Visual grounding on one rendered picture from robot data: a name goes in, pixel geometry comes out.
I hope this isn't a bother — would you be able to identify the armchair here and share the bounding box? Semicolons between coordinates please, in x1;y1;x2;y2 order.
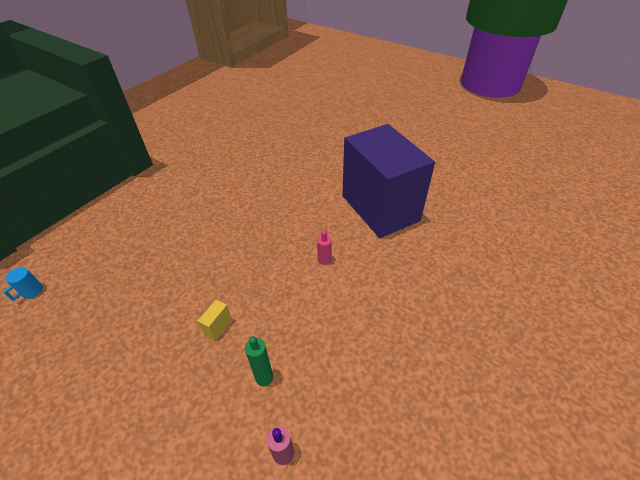
0;20;153;261

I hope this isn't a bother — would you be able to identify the bookshelf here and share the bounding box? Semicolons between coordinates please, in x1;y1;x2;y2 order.
186;0;289;68

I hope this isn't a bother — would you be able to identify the potted plant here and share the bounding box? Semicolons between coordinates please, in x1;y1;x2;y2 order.
461;0;568;98

